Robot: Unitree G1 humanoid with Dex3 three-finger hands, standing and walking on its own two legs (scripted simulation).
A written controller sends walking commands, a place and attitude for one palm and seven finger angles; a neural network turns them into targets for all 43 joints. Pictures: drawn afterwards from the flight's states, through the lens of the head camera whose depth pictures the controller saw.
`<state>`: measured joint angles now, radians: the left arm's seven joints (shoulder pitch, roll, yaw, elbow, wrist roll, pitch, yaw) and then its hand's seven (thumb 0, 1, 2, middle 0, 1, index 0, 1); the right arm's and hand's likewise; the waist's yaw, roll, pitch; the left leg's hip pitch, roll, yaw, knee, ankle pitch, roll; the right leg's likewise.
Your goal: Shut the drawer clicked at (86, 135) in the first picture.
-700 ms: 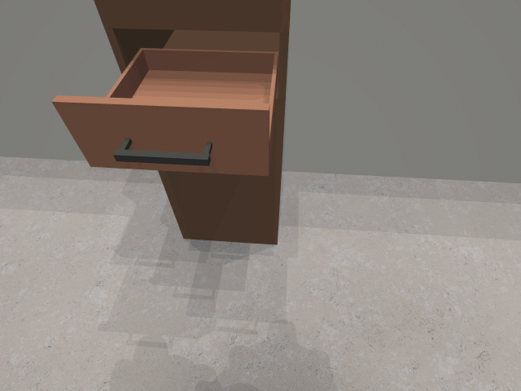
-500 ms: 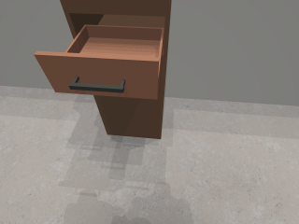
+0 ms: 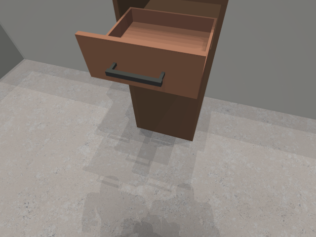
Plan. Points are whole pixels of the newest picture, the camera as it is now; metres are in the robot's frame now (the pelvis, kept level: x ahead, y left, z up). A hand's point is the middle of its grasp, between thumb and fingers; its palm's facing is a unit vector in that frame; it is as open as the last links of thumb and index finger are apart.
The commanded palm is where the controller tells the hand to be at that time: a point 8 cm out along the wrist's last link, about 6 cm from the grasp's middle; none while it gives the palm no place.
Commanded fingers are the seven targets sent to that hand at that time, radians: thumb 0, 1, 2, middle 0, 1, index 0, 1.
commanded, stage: stand and wait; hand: left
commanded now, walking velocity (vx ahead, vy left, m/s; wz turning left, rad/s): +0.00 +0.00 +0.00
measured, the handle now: (135, 73) +0.54 +0.10 +0.08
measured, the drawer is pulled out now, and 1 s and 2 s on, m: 0.30 0.30 0.30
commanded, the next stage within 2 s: turn or walk to find it in 0.32 s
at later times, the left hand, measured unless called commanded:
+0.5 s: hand out of the picture +0.05 +0.15 -0.17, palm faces +0.07 -0.97 -0.23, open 7.3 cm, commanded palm none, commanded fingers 0.00 0.90 0.90 -0.20 -0.30 -0.20 -0.30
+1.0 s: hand out of the picture +0.02 +0.16 -0.17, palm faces +0.10 -0.97 -0.22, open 7.4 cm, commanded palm none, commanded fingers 0.00 0.90 0.90 -0.20 -0.30 -0.20 -0.30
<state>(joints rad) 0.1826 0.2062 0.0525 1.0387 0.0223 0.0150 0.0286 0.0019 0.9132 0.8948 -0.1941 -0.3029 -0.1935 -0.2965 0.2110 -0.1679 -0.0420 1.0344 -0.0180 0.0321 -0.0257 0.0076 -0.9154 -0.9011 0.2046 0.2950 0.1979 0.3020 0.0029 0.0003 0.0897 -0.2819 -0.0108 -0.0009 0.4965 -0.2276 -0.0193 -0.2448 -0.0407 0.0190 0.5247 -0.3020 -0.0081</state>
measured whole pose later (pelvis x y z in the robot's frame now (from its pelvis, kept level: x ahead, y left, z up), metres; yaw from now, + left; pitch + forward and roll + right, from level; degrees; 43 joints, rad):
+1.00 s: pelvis +0.01 -0.02 +0.01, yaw +3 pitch -2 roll +0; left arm 0.22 0.16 0.04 1.13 0.01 0.01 0.03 0.00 0.91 0.89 -0.20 -0.30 -0.19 -0.30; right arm 0.21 -0.16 -0.02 1.11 -0.02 0.02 -0.04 0.01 -0.92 -0.90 0.20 0.29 0.20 0.30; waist 0.00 0.01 0.09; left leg -0.18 0.03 -0.06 0.42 -0.21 -0.05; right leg -0.11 0.00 -0.05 0.42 -0.28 -0.02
